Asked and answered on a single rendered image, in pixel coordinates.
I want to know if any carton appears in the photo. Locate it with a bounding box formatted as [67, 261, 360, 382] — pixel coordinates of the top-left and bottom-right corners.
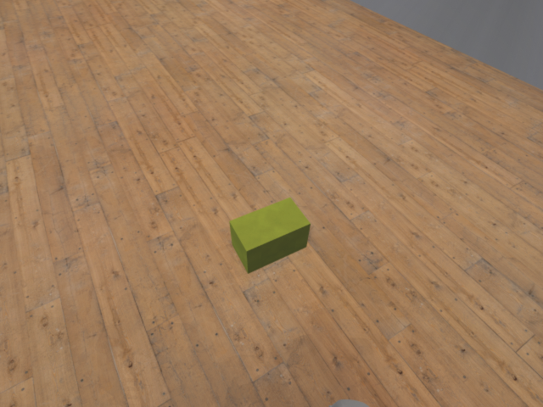
[229, 198, 311, 274]

